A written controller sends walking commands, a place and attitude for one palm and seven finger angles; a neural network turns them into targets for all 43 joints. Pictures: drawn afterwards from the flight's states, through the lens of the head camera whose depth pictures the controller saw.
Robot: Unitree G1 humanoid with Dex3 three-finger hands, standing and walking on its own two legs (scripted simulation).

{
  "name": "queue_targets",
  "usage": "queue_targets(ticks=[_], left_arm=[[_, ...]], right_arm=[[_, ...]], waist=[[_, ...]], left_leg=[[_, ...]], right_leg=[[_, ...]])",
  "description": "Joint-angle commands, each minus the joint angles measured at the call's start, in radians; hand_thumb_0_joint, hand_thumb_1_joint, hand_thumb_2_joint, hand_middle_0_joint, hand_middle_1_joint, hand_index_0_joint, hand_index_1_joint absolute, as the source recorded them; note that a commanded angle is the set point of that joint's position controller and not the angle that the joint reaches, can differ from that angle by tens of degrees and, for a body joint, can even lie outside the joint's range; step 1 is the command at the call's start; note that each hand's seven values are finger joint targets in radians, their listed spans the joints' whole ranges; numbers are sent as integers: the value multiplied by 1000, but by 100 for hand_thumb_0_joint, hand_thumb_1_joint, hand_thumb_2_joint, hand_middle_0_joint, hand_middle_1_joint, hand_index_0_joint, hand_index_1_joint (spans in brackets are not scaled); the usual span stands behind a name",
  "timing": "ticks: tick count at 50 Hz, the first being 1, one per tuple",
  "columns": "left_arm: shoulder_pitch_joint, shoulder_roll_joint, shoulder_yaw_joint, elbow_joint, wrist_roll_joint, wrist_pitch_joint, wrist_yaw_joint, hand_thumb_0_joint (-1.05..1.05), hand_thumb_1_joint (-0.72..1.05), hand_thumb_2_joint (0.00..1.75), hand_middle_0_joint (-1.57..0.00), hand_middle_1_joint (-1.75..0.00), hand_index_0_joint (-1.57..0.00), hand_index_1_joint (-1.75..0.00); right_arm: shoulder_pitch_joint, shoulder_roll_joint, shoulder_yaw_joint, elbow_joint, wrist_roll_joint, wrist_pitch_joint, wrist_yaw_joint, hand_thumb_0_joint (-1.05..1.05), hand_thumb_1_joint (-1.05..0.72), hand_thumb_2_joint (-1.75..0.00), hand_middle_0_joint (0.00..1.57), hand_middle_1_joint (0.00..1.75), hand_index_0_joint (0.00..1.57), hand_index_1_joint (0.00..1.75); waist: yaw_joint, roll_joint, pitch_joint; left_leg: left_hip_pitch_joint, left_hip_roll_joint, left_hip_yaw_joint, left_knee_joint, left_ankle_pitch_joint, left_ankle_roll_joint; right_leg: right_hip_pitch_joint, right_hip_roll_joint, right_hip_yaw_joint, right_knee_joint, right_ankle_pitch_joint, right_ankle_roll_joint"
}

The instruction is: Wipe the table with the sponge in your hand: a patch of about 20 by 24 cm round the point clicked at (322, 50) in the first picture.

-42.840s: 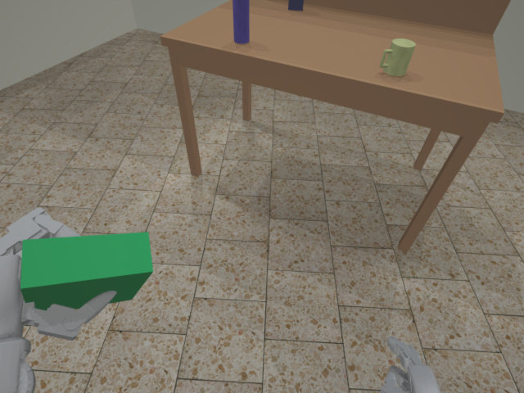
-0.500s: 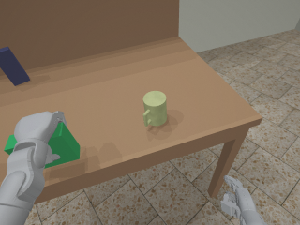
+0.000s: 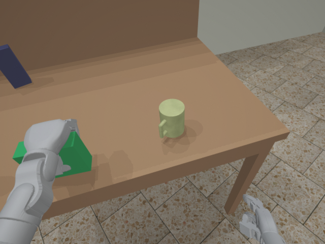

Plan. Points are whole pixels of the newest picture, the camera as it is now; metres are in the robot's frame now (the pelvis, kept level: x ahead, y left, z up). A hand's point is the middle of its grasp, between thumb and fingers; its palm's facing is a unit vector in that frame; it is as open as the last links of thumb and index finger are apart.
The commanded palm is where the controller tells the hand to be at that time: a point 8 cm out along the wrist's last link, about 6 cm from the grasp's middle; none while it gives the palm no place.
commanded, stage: move the sponge above the wiping area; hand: left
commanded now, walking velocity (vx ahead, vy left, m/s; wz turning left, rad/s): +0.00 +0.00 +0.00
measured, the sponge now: (60, 161) +0.27 +0.32 +0.06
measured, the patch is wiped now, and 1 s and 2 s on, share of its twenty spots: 0.00 0.00 0.00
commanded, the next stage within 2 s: none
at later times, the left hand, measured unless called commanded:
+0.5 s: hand (55, 146) +0.28 +0.31 +0.11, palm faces +0.02 -0.03 -1.00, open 9.2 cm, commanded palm +0.25 +0.31 +0.19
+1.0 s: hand (44, 141) +0.27 +0.33 +0.13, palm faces +0.08 -0.01 -1.00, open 9.2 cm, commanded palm +0.25 +0.32 +0.19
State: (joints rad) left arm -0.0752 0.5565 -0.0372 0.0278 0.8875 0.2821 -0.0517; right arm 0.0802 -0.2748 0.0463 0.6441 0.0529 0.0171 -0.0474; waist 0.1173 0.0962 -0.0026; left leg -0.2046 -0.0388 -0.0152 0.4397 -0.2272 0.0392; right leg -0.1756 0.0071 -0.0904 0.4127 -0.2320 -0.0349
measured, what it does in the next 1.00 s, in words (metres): stands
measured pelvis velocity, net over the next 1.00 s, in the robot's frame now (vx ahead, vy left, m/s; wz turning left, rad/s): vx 0.00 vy -0.01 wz -0.01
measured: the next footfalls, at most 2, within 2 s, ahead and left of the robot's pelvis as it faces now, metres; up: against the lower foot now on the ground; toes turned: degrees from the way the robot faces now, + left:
none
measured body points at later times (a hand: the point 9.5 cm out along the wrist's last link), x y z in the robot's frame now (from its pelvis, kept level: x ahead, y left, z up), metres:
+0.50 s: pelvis +0.00 +0.00 +0.00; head +0.01 -0.03 +0.45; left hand +0.27 +0.31 +0.16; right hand +0.23 -0.22 -0.09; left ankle +0.00 +0.09 -0.74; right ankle -0.01 -0.10 -0.74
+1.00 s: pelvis +0.00 -0.01 +0.00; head +0.00 -0.04 +0.45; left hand +0.26 +0.33 +0.18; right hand +0.22 -0.22 -0.09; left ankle +0.00 +0.09 -0.74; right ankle -0.01 -0.10 -0.74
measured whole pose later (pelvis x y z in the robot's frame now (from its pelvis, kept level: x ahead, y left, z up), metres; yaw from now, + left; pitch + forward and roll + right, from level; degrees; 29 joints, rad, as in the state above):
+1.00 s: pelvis +0.00 -0.01 +0.00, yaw +0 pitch -1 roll -1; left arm -0.11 0.61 0.04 0.07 0.87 0.30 -0.02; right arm 0.08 -0.28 0.05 0.65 0.06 0.03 -0.04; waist 0.12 0.09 0.00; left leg -0.20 -0.03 -0.01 0.44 -0.23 0.03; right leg -0.16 0.02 -0.09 0.40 -0.22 -0.04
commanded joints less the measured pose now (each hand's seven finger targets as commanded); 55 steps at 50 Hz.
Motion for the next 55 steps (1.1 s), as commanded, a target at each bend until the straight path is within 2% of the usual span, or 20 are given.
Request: queue_targets(ticks=[1,3,4,8,9,11,15,19,23,27,33,34,37,38,41,43,47,48,51,55], left_arm=[[-339,317,231,-166,42,-2,105,0,10,130,-120,-160,-120,-160],[-301,360,282,-154,42,25,117,0,10,130,-120,-160,-120,-160],[-316,301,233,-145,33,36,116,0,10,130,-120,-160,-120,-160],[-279,309,223,-136,19,75,84,0,10,130,-120,-160,-120,-160],[-284,273,186,-139,15,77,72,0,10,130,-120,-160,-120,-160],[-230,268,172,-150,7,74,44,0,10,130,-120,-160,-120,-160],[-286,282,160,-194,13,32,14,0,10,130,-120,-160,-120,-160],[-342,366,243,-240,26,-20,42,0,10,130,-120,-160,-120,-160],[-320,411,312,-222,26,-26,86,0,10,130,-120,-160,-120,-160],[-340,326,234,-125,7,11,88,0,10,130,-120,-160,-120,-160],[-251,245,144,-187,1,47,16,0,10,130,-120,-160,-120,-160],[-244,252,149,-181,0,41,10,0,10,130,-120,-160,-120,-160],[-284,301,183,-215,14,16,8,0,10,130,-120,-160,-120,-160],[-291,354,236,-250,16,8,17,0,10,130,-120,-160,-120,-160],[-321,389,285,-228,27,-18,60,0,10,130,-120,-160,-120,-160],[-314,433,336,-251,29,-11,84,0,10,130,-120,-160,-120,-160],[-340,342,249,-125,8,27,90,0,10,130,-120,-160,-120,-160],[-342,358,260,-109,7,41,79,0,10,130,-120,-160,-120,-160],[-341,291,166,-59,-5,59,31,0,10,130,-120,-160,-120,-160],[-338,281,131,-130,3,18,-26,0,10,130,-120,-160,-120,-160]], right_arm=[[-141,-108,-48,-153,-6,-45,-3,0,-90,-90,20,30,20,30],[-186,-106,-40,-161,-2,-42,4,0,-90,-90,20,30,20,30],[-171,-105,-42,-161,-2,-39,4,0,-90,-90,20,30,20,30],[-214,-107,-38,-175,9,-32,10,0,-90,-90,20,30,20,30],[-188,-112,-42,-174,7,-33,8,0,-90,-90,20,30,20,30],[-169,-117,-48,-178,6,-28,11,0,-90,-90,20,30,20,30],[-161,-111,-43,-179,8,-33,0,0,-90,-90,20,30,20,30],[-146,-104,-36,-187,-2,-52,-14,0,-90,-90,20,30,20,30],[-173,-101,-34,-176,-2,-50,-10,0,-90,-90,20,30,20,30],[-147,-114,-48,-150,6,-34,-2,0,-90,-90,20,30,20,30],[-208,-103,-36,-196,13,-41,10,0,-90,-90,20,30,20,30],[-166,-111,-41,-189,7,-41,7,0,-90,-90,20,30,20,30],[-157,-114,-44,-187,5,-30,1,0,-90,-90,20,30,20,30],[-199,-105,-32,-201,7,-40,0,0,-90,-90,20,30,20,30],[-150,-109,-41,-175,-4,-37,-7,0,-90,-90,20,30,20,30],[-194,-100,-34,-184,-2,-44,-5,0,-90,-90,20,30,20,30],[-164,-109,-43,-153,5,-29,-3,0,-90,-90,20,30,20,30],[-204,-107,-35,-161,13,-35,-3,0,-90,-90,20,30,20,30],[-174,-122,-43,-155,16,-27,-8,0,-90,-90,20,30,20,30],[-162,-118,-43,-176,13,-40,-11,0,-90,-90,20,30,20,30]], waist=[[-2,13,-267],[21,30,-265],[8,5,-271],[8,1,-244],[-4,-17,-260],[-8,-34,-259],[-31,-36,-233],[-13,-35,-282],[10,50,-263],[-14,37,-229],[-11,-14,-246],[-15,-63,-259],[-18,-86,-251],[-4,-61,-249],[1,-32,-265],[24,41,-261],[-5,31,-209],[-4,24,-190],[-30,-22,-190],[-37,-26,-246]], left_leg=[[96,8,-38,-45,313,-4],[86,5,-36,-46,313,-7],[74,3,-23,-42,317,-5],[65,1,-26,-45,279,-1],[66,-1,-16,-34,295,3],[68,0,-25,-32,310,8],[85,1,-30,-30,269,16],[102,-6,-28,-26,292,17],[100,-5,-34,-36,304,5],[72,-1,-21,-43,273,-2],[85,1,-33,-37,282,7],[79,0,-26,-30,288,11],[80,-2,-26,-34,273,16],[86,-1,-31,-38,258,16],[83,-5,-27,-42,280,10],[90,-9,-29,-42,280,6],[61,-5,-16,-53,237,-1],[59,-7,-17,-55,213,0],[46,-9,-13,-53,189,6],[91,-8,-25,-38,217,17]], right_leg=[[69,17,42,-33,203,-35],[87,22,62,-31,205,-45],[95,12,45,-25,223,-36],[88,15,59,-33,204,-34],[93,7,43,-25,231,-28],[98,5,39,-25,258,-20],[60,10,44,-36,215,-18],[89,12,52,-32,230,-27],[91,20,75,-43,224,-42],[67,11,45,-48,201,-30],[79,13,52,-39,223,-28],[87,6,40,-32,240,-21],[81,9,43,-35,232,-16],[81,15,65,-42,209,-25],[100,15,52,-39,217,-28],[102,21,83,-46,205,-42],[73,12,54,-58,171,-31],[63,19,77,-68,146,-38],[58,8,50,-68,151,-21],[72,7,51,-59,182,-20]])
